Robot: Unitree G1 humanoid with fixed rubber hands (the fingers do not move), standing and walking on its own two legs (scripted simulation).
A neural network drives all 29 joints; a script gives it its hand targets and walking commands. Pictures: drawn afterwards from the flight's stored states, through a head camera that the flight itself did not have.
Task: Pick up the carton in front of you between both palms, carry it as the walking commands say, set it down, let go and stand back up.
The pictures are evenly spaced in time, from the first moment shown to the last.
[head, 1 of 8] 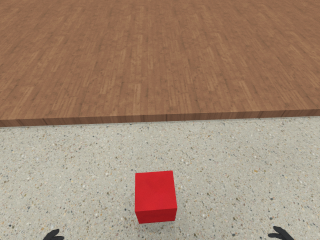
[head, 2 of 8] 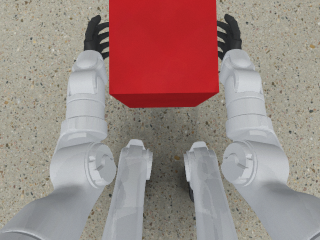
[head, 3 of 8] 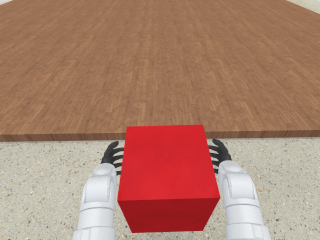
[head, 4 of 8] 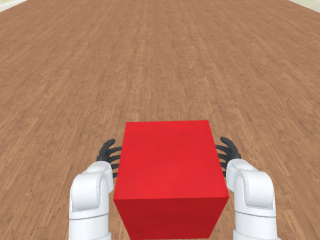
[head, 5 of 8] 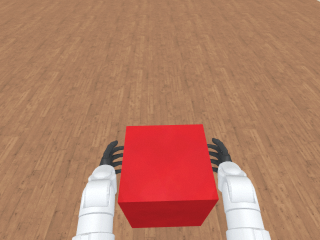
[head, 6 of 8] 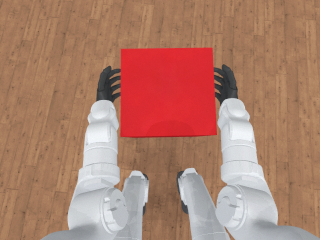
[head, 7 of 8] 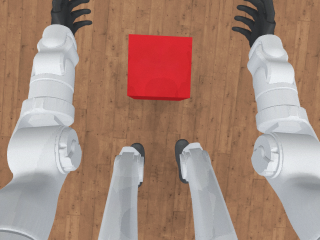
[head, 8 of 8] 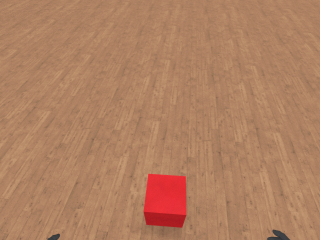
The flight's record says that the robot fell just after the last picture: no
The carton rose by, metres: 0.85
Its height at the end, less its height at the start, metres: +0.09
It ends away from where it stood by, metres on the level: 2.38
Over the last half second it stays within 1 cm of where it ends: yes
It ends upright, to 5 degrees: yes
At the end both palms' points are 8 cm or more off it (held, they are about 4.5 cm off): yes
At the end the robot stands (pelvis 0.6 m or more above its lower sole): yes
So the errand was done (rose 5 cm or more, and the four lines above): yes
